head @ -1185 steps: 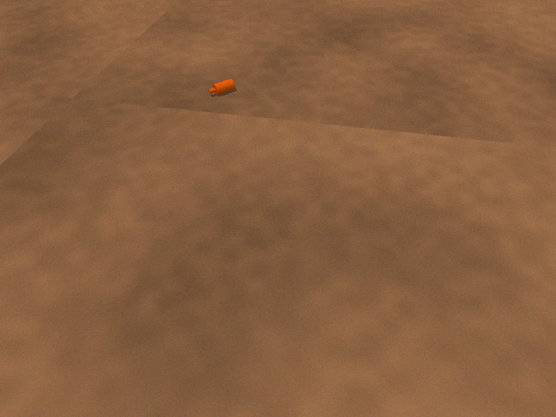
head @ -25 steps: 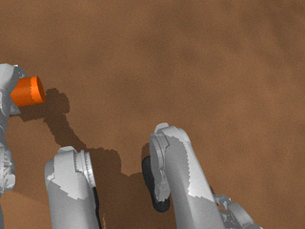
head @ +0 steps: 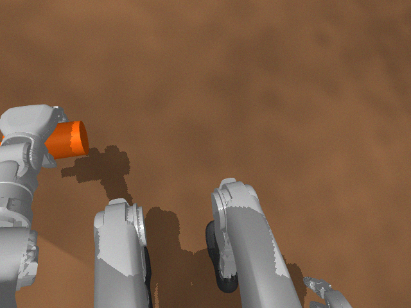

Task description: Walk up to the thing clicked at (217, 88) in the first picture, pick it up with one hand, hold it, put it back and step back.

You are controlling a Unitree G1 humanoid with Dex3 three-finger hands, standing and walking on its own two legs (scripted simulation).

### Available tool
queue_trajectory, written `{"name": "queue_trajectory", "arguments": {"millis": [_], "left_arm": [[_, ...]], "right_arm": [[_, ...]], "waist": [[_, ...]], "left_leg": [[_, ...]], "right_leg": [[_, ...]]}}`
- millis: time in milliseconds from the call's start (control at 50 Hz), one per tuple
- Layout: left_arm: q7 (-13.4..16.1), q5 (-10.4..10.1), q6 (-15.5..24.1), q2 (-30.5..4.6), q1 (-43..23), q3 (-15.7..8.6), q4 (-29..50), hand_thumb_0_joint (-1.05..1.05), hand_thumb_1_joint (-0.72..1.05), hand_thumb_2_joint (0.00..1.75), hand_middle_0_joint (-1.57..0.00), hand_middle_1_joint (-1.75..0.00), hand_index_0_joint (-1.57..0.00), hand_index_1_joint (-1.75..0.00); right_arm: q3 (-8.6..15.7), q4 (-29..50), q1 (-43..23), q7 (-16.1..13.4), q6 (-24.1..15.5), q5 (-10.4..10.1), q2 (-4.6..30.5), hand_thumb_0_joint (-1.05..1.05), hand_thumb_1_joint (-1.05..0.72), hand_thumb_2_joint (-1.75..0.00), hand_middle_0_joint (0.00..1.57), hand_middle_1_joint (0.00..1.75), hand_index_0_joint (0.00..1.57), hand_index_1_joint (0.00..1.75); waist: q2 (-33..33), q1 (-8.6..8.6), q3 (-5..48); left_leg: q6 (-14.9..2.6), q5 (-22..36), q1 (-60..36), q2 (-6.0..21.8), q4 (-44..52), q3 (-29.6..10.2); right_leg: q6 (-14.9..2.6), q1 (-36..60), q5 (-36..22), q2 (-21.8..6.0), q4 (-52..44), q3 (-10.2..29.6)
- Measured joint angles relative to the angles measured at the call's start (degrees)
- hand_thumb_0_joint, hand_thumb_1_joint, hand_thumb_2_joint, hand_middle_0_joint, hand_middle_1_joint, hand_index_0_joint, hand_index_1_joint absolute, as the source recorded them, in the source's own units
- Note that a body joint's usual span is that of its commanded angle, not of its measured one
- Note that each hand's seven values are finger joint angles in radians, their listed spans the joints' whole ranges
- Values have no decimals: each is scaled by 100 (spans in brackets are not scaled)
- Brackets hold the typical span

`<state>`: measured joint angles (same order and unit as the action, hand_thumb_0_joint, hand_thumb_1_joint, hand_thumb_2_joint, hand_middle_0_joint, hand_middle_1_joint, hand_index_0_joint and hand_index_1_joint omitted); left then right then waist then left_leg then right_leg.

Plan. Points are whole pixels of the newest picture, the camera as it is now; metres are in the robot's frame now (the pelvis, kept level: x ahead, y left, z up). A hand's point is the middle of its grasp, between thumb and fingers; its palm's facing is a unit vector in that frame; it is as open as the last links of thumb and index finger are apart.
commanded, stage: lift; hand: left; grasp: from above
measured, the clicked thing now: (38, 143) +0.46 +0.29 -0.17
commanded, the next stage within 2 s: hold in 1.26 s
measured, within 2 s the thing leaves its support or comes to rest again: neither
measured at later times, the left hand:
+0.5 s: hand out of the picture +0.39 +0.26 +0.06, palm faces -0.46 -0.09 -0.88, open 10.2 cm
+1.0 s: hand out of the picture +0.37 +0.24 +0.20, palm faces -0.47 -0.09 -0.88, open 10.2 cm
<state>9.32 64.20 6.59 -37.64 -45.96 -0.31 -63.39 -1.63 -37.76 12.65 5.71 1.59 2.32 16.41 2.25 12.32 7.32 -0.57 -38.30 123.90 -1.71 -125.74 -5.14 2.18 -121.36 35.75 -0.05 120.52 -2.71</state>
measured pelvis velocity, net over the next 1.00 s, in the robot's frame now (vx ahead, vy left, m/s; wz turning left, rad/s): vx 0.05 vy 0.00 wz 0.05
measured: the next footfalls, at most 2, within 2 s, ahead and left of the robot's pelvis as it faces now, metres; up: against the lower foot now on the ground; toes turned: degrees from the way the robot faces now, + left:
none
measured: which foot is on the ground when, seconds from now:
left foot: down 0.00-1.00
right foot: down 0.00-1.00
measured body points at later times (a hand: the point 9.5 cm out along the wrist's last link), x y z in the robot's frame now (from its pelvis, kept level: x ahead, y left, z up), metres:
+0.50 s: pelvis +0.02 +0.00 +0.16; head +0.16 +0.03 +0.58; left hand +0.41 +0.26 +0.11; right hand +0.13 -0.26 +0.04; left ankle +0.08 +0.11 -0.36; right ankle +0.11 -0.13 -0.36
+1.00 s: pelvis +0.05 +0.00 +0.30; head +0.12 +0.01 +0.74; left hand +0.39 +0.24 +0.25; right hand +0.14 -0.27 +0.18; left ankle +0.08 +0.11 -0.36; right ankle +0.11 -0.13 -0.36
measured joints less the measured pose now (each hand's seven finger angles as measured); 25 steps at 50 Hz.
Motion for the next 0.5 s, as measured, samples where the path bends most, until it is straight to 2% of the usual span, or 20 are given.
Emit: {"name": "queue_trajectory", "arguments": {"millis": [200, 500], "left_arm": [[-235, -347, -231, 300, 807, 242, 1015, 0, 1, 40, -73, -44, -75, -42], [-392, -639, -638, 809, 1858, 576, 1819, 0, -1, 43, -73, -45, -75, -43]], "right_arm": [[138, 147, -200, -193, 61, -178, -58, 0, -91, -90, 20, 30, 20, 30], [232, 19, -288, -572, 145, -382, -192, 0, -90, -89, 20, 30, 20, 30]], "waist": [[-21, -265, 223], [10, -542, 307]], "left_leg": [[-12, 35, -976, 32, 900, 89], [-9, 292, -3387, 136, 2881, 205]], "right_leg": [[6, 925, -30, -10, -838, 72], [-25, 3248, -313, 35, -2753, 164]]}}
